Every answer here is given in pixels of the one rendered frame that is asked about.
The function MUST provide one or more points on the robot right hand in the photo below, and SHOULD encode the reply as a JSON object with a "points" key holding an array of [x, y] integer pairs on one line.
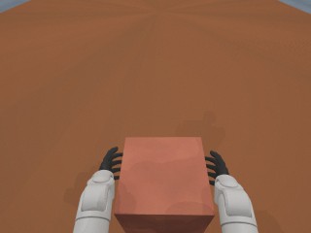
{"points": [[219, 166]]}

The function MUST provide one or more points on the right robot forearm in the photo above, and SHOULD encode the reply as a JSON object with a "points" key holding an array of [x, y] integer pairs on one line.
{"points": [[235, 207]]}

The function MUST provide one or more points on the left robot forearm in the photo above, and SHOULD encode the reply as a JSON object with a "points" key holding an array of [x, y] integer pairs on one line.
{"points": [[95, 205]]}

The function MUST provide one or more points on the robot left hand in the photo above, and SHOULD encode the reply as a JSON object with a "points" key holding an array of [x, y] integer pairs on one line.
{"points": [[108, 162]]}

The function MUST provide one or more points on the carton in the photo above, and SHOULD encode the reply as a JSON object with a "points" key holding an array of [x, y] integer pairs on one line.
{"points": [[164, 186]]}

